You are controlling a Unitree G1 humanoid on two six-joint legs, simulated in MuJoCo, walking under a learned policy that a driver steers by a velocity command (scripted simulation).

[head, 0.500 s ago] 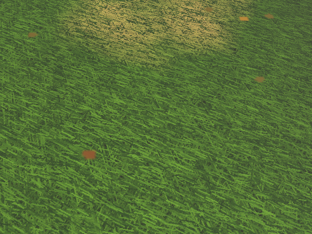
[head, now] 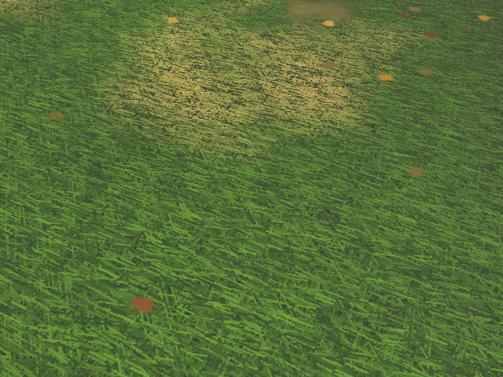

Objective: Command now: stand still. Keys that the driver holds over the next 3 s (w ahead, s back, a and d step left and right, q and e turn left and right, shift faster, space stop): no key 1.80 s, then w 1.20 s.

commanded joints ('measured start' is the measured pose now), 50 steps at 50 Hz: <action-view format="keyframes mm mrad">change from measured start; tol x2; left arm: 1 56 80 10 -7 0 -5 3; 50 144 37 -5 26 1 -1 8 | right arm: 1 54 -65 -8 -2 0 -4 -5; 21 94 -42 0 51 0 -1 -14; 50 125 -22 2 66 1 -4 -16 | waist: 1 0 -11 47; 50 4 -8 77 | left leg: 1 24 116 -134 -73 2 -5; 50 25 121 -142 -59 41 -2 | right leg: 1 -68 -102 107 -88 56 -36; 50 -49 -93 90 -75 80 -37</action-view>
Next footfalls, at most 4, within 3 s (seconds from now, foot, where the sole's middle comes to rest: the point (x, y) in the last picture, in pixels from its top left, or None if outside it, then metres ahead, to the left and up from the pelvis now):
2.56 left None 0.46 0.04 -0.78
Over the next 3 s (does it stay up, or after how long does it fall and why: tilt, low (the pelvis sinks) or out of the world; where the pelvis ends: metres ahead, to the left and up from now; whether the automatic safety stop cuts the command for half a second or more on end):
stays up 0.54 -0.03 -0.01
